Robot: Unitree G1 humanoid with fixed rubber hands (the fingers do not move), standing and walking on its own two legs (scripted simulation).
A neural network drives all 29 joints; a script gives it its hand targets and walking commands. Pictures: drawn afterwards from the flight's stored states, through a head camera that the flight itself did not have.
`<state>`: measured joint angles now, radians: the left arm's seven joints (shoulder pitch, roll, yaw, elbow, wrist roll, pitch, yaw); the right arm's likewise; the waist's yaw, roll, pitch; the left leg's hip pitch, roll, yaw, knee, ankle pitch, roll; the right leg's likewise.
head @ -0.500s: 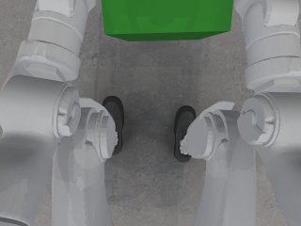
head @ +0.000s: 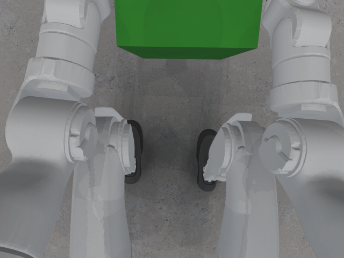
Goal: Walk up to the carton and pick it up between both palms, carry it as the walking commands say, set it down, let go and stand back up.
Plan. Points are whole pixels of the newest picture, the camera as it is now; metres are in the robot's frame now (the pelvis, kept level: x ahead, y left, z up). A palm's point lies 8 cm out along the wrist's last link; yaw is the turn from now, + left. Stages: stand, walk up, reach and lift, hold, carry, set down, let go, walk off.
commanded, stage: reach and lift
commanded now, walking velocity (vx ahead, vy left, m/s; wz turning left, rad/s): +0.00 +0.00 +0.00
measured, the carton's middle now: out of the picture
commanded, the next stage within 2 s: none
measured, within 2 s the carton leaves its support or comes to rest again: neither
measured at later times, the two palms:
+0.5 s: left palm out of the picture +0.55 +0.16 -0.02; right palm out of the picture +0.55 -0.13 +0.00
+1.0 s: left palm out of the picture +0.53 +0.15 +0.05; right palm out of the picture +0.53 -0.13 +0.07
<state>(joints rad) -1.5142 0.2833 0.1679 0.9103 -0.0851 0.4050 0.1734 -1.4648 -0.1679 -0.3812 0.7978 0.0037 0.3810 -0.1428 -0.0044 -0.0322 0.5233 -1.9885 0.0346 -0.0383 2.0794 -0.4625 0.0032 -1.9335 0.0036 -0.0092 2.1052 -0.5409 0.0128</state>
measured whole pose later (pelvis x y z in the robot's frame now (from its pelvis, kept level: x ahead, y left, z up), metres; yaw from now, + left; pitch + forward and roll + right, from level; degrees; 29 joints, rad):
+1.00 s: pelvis +0.00 +0.00 +0.11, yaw +1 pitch +13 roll -2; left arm -1.31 0.19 0.23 0.75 -0.01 0.47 0.16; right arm -1.27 -0.09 -0.41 0.66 -0.04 0.43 -0.12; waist 0.00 -0.03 0.52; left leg -1.54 0.01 -0.04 1.77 -0.45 0.00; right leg -1.49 0.01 -0.01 1.78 -0.52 0.02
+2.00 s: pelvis +0.03 +0.00 +0.23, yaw +1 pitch +12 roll -2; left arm -0.93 0.03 0.24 0.77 0.07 0.46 0.16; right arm -0.88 0.02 -0.44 0.65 -0.13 0.43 -0.07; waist 0.00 -0.03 0.16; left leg -1.15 0.00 -0.04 1.32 -0.39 0.00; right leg -1.10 0.01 0.00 1.33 -0.44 0.02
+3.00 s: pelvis +0.11 +0.00 +0.35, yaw +2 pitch -2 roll -1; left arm -0.50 -0.13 0.33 0.58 0.21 0.63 0.10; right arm -0.49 0.16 -0.40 0.56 -0.28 0.58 -0.02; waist 0.00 -0.03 -0.05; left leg -0.39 0.00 -0.04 0.71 -0.29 0.00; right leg -0.34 0.01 0.01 0.69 -0.32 0.01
